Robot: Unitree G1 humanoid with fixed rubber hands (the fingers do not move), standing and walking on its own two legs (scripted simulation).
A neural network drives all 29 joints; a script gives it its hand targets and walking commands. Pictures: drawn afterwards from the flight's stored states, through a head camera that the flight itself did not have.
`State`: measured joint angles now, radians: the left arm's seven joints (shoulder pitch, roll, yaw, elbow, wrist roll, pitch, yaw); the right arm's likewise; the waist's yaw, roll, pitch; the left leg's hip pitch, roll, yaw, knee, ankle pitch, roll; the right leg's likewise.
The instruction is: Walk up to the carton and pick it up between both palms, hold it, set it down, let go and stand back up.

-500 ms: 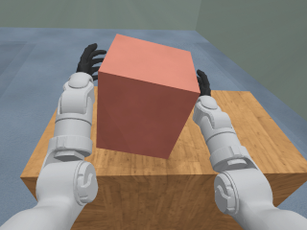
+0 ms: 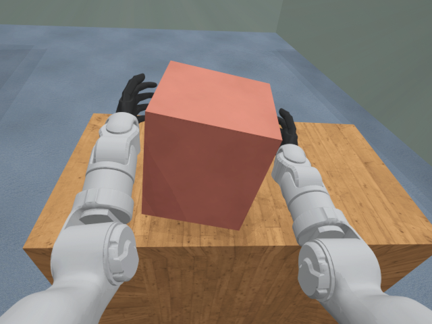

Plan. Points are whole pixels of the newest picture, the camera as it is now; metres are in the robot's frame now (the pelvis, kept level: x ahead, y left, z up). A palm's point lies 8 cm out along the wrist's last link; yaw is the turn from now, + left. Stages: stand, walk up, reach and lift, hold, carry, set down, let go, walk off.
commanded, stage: set down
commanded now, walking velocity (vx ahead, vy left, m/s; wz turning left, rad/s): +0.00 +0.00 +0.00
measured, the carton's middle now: (206, 148) +0.44 +0.00 +0.13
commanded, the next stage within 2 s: none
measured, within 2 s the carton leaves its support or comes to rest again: neither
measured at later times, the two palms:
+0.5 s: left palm (134, 126) +0.44 +0.14 +0.18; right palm (283, 153) +0.41 -0.15 +0.14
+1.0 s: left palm (134, 133) +0.45 +0.14 +0.16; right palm (280, 160) +0.40 -0.15 +0.13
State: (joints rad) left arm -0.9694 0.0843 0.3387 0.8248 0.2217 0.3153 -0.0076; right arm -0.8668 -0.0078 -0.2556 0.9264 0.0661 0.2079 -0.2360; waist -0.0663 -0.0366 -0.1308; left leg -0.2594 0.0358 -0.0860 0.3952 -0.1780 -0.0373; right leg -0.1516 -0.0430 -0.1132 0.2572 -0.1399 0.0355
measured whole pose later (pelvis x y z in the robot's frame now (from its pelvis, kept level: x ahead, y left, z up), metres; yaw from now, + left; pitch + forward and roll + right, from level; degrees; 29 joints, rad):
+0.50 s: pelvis +0.01 +0.00 +0.00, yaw +0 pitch +3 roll -2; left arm -0.94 0.09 0.33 0.89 0.22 0.23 -0.01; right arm -0.84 0.01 -0.29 0.93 0.00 0.17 -0.23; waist -0.07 -0.04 -0.12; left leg -0.26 0.04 -0.09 0.39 -0.19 -0.04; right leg -0.15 -0.04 -0.11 0.25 -0.15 0.04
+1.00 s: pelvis +0.01 +0.00 +0.00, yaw +0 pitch +3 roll -2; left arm -0.96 0.10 0.37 1.02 0.22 0.15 -0.03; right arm -0.83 0.09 -0.46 0.93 -0.16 0.14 -0.21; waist -0.07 -0.04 -0.12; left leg -0.26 0.04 -0.09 0.39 -0.19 -0.04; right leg -0.15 -0.04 -0.11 0.25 -0.15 0.04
